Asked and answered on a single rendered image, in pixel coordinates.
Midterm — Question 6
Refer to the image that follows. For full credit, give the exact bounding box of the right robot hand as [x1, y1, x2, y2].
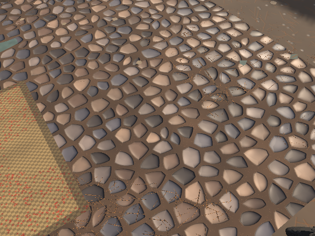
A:
[285, 226, 315, 236]

